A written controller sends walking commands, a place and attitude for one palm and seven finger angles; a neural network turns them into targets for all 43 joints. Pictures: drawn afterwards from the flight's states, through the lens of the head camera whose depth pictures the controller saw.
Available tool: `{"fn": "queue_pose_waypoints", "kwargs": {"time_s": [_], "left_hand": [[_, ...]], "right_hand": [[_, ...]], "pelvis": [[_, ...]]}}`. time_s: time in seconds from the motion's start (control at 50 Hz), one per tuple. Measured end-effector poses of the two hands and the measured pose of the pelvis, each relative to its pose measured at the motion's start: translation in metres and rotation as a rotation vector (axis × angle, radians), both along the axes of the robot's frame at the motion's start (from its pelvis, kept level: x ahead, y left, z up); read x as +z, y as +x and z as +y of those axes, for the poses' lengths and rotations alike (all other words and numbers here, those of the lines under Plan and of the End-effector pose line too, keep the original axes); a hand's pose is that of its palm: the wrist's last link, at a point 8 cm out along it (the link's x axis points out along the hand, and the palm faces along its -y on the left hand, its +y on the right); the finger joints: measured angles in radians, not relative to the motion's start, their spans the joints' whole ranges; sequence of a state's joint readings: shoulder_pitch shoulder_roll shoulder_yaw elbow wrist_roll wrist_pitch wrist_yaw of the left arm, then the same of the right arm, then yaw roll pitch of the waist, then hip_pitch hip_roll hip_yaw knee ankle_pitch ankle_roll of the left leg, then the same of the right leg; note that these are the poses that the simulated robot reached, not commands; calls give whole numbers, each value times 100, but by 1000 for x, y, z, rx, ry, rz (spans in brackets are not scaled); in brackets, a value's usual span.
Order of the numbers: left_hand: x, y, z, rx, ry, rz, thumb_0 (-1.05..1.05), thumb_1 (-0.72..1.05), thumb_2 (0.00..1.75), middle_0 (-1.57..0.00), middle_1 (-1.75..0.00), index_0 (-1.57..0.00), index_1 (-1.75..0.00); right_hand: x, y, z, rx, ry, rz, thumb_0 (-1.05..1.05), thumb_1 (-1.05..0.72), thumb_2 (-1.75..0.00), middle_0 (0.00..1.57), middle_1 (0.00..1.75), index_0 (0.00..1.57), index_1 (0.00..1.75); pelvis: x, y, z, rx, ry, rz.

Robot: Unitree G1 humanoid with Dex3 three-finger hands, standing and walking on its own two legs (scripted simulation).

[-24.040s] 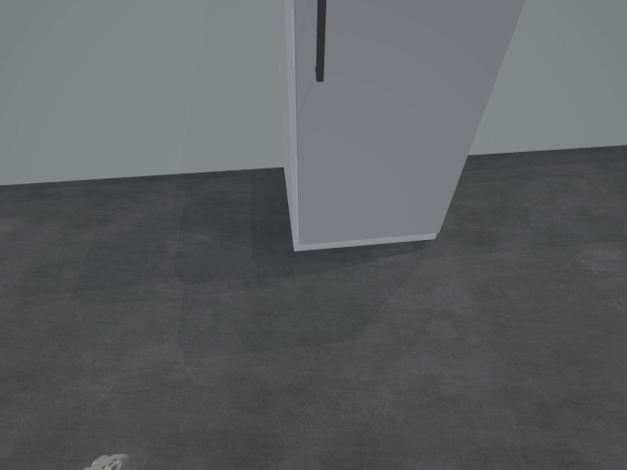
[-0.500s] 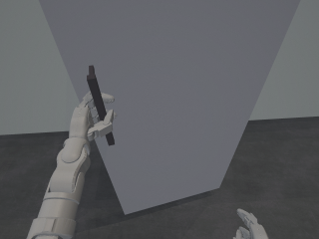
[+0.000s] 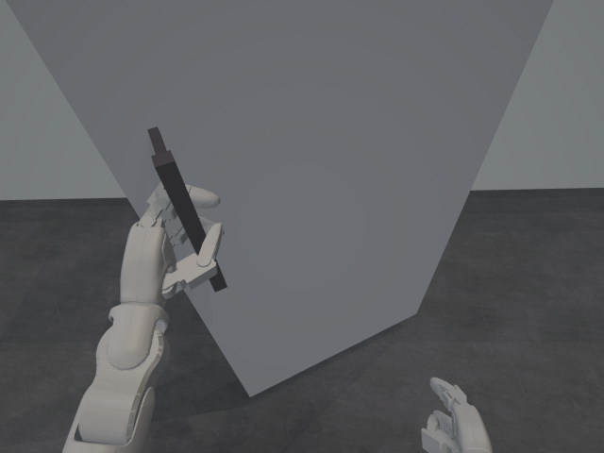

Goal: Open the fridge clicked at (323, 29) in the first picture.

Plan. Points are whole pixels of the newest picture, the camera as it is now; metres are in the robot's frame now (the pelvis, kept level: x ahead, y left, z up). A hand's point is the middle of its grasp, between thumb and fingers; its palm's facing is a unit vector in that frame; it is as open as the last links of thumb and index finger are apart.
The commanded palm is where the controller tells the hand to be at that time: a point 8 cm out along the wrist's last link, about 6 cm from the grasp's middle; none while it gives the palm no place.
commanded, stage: walk backward, drawing the door open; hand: left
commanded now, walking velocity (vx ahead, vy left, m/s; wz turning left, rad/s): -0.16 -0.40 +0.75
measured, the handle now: (192, 221) +0.35 +0.14 +0.15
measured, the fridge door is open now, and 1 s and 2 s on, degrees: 26 58 66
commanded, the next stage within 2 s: stop walking and hold the door back in 1.24 s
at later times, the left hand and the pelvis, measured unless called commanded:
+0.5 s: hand (314, 374) +0.18 +0.00 +0.14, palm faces +0.23 -0.95 -0.20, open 6.5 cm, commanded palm +0.14 +0.03 +0.15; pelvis -0.04 -0.17 -0.03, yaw +22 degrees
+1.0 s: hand (458, 444) +0.13 -0.12 +0.14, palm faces +0.67 -0.71 -0.21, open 6.4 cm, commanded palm +0.07 -0.10 +0.15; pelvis +0.01 -0.39 -0.01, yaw +50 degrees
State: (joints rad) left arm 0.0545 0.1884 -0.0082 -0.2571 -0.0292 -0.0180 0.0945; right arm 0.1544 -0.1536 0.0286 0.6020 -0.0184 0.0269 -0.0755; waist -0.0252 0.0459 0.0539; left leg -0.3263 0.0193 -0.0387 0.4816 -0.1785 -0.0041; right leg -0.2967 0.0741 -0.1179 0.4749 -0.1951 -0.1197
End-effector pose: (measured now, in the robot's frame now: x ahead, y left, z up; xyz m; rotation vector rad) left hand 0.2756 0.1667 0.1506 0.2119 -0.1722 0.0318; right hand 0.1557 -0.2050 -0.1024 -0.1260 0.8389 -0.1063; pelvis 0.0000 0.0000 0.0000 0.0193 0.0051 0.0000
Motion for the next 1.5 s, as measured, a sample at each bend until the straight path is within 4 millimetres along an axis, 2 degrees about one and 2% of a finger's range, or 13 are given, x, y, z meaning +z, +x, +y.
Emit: {"fn": "queue_pose_waypoints", "kwargs": {"time_s": [0.14, 0.24, 0.34, 0.48, 0.58, 0.7, 0.86, 0.98, 1.1, 1.22, 1.34, 1.4, 1.5], "left_hand": [[-2, -39, -29, 0, -18, -32, -1, 67, 74, -45, -140, -32, -137], [0, -66, -52, 38, 12, -21, -2, 65, 74, -45, -140, -32, -137], [-5, -95, -82, 113, 7, -94, -3, 64, 75, -45, -140, -31, -135], [-9, -127, -119, 149, 7, -140, -4, 65, 75, -45, -140, -27, -131], [-5, -145, -144, 251, 26, -98, -4, 65, 76, -46, -140, -28, -133], [-2, -169, -183, 455, 54, -73, -4, 64, 77, -46, -140, -28, -134], [1, -192, -227, 578, 35, -40, -3, 62, 79, -45, -140, -32, -136], [-7, -199, -253, 643, 56, -144, -4, 62, 81, -46, -140, -31, -135], [-3, -209, -284, 827, 69, -79, -4, 63, 81, -48, -140, -31, -138], [-4, -214, -321, 1054, 124, -81, -5, 64, 83, -46, -140, -28, -140], [-2, -223, -356, 1125, 90, -61, -3, 67, 81, -46, -140, -28, -140], [-7, -226, -372, 1127, 96, -144, -2, 67, 81, -46, -140, -29, -140], [-10, -221, -392, 1249, 53, -170, -2, 74, 84, -48, -140, -35, -140]], "right_hand": [[-1, -11, -45, 14, -57, -29, 2, -91, -90, 20, 30, 20, 30], [1, -19, -70, 117, -76, 12, 2, -91, -90, 20, 30, 20, 30], [-7, 5, -96, 235, -71, -24, 2, -91, -90, 20, 30, 20, 30], [-8, 39, -121, 302, -94, -137, 2, -91, -90, 20, 30, 20, 30], [6, 45, -132, 460, -52, -95, 2, -91, -90, 19, 29, 20, 30], [-6, 78, -151, 636, -7, -85, 2, -90, -90, 20, 30, 20, 30], [12, 115, -173, 728, -28, -123, 2, -91, -90, 20, 30, 20, 30], [8, 129, -184, 848, -36, -159, 2, -91, -90, 20, 30, 20, 30], [3, 140, -214, 1013, -21, -46, 2, -91, -90, 20, 30, 20, 30], [-22, 190, -239, 1043, 36, -38, 2, -90, -90, 20, 30, 21, 30], [-2, 232, -268, 1042, -28, -100, 2, -91, -90, 20, 30, 20, 30], [1, 247, -278, 1076, -65, -168, 2, -91, -90, 20, 30, 20, 30], [1, 250, -294, 1201, -87, -112, 2, -91, -90, 19, 29, 20, 30]], "pelvis": [[-7, -15, -33, 68, -12, -1], [-1, -31, -72, 192, -43, -27], [-18, -33, -125, 272, -28, -5], [-33, -43, -163, 387, -39, -39], [-12, -42, -218, 469, -55, -53], [-15, -23, -281, 637, -19, -8], [0, -6, -332, 771, 29, 6], [-16, 4, -378, 863, 28, 2], [-1, 38, -432, 962, -32, -51], [-23, 84, -480, 1002, -11, -67], [-16, 101, -517, 1106, 19, -66], [-30, 112, -531, 1144, 0, -56], [-22, 138, -562, 1193, 32, -94]]}}
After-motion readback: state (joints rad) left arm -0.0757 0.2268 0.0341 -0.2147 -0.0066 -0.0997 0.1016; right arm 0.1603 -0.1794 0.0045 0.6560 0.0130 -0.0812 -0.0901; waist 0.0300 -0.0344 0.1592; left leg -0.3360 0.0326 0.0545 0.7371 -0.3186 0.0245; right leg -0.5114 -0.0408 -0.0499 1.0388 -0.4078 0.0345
